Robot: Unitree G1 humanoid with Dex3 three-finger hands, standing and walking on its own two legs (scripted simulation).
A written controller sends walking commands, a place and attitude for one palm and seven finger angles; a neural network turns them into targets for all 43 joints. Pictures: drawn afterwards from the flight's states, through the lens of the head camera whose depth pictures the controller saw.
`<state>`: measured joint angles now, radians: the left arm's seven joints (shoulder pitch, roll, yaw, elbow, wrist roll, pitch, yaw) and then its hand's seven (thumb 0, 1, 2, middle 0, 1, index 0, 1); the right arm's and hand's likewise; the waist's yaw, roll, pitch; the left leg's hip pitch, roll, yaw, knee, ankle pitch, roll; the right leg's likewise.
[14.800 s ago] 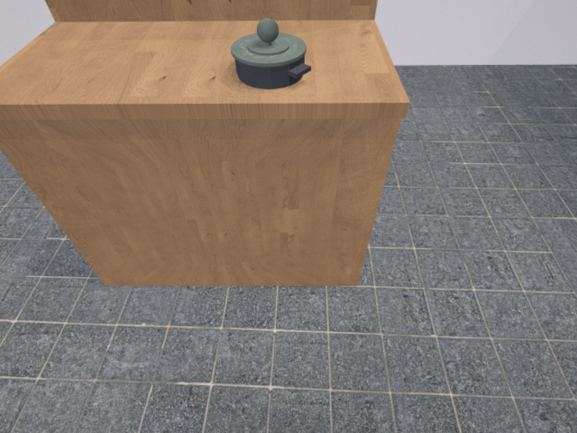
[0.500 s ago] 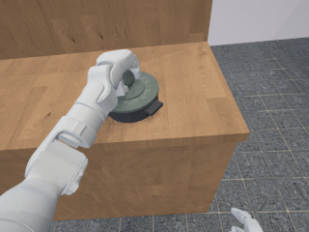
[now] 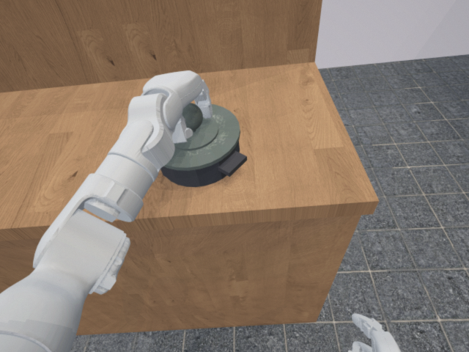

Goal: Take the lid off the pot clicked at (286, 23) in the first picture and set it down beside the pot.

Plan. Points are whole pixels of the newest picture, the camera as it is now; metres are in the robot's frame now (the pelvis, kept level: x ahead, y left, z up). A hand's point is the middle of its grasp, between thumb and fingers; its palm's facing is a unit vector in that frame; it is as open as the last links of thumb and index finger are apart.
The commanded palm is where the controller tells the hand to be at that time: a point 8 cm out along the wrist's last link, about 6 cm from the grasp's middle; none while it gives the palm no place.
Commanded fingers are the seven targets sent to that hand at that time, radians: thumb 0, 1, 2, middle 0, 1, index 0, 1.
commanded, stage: lift the lid straight up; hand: left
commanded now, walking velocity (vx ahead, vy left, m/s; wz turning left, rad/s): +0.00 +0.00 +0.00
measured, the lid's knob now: (188, 117) +0.48 +0.09 +0.17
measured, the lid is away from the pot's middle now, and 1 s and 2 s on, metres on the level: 0.00 0.01 0.03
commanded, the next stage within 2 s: move the lid sideways beside the pot in 1.74 s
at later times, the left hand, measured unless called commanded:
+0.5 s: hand (185, 96) +0.45 +0.08 +0.23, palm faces -0.13 -0.07 -0.99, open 7.9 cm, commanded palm +0.43 +0.09 +0.31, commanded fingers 0.00 0.35 1.36 -1.05 -0.65 -1.03 -0.64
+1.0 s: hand (169, 71) +0.46 +0.09 +0.27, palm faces -0.07 -0.07 -0.99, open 7.9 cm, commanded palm +0.43 +0.10 +0.35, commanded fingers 0.00 0.35 1.36 -1.05 -0.65 -1.03 -0.64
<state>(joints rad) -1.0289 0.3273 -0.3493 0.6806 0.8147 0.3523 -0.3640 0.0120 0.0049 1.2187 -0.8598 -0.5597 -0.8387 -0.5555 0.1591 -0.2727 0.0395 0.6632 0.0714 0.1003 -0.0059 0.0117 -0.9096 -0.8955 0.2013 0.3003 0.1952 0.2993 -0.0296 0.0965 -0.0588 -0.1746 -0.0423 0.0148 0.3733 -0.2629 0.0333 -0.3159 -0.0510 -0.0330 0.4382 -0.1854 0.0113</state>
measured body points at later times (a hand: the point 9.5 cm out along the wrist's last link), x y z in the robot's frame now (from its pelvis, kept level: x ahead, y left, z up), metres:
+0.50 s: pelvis +0.00 +0.00 +0.00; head +0.01 -0.04 +0.45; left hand +0.46 +0.08 +0.29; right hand +0.16 -0.23 -0.12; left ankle -0.05 +0.10 -0.74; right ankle +0.02 -0.13 -0.74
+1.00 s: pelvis -0.01 +0.00 +0.00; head +0.00 -0.04 +0.45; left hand +0.45 +0.09 +0.33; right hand +0.16 -0.23 -0.12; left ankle -0.05 +0.10 -0.74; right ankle +0.02 -0.13 -0.74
